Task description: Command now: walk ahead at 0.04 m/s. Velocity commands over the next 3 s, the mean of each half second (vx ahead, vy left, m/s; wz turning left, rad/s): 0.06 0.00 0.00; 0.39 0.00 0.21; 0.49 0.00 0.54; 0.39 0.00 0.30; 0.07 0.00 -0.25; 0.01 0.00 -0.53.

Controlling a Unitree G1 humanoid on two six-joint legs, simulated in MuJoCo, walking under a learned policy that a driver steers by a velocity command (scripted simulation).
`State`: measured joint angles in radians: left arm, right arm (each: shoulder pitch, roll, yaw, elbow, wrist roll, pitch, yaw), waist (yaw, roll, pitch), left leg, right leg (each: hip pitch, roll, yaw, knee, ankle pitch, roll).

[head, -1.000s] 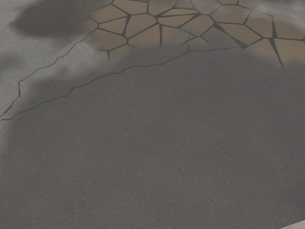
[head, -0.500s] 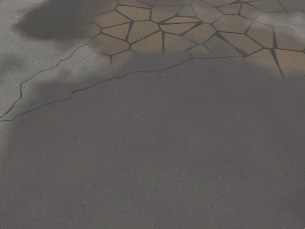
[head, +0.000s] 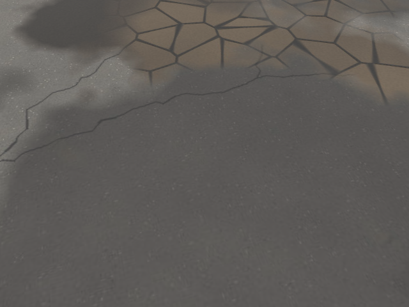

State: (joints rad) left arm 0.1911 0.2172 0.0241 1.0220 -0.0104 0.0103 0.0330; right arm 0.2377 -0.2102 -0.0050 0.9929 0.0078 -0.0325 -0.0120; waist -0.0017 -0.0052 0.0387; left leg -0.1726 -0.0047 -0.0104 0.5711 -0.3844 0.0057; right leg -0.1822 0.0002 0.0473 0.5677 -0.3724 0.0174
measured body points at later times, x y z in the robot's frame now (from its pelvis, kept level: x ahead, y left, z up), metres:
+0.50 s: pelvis -0.01 +0.00 +0.00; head -0.02 -0.01 +0.45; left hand +0.00 +0.25 -0.15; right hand -0.01 -0.26 -0.15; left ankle -0.05 +0.12 -0.73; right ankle -0.05 -0.12 -0.72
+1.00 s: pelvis +0.16 -0.01 -0.01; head +0.19 -0.01 +0.44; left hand +0.03 +0.21 -0.14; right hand +0.41 -0.19 -0.11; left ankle +0.33 +0.12 -0.70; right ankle -0.02 -0.12 -0.73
